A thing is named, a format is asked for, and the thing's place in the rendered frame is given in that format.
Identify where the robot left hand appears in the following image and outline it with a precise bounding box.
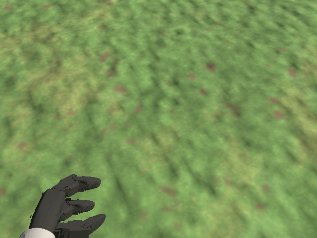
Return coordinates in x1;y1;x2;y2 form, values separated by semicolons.
29;174;106;238

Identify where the left robot forearm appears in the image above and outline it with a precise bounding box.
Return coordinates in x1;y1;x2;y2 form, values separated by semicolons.
19;227;55;238

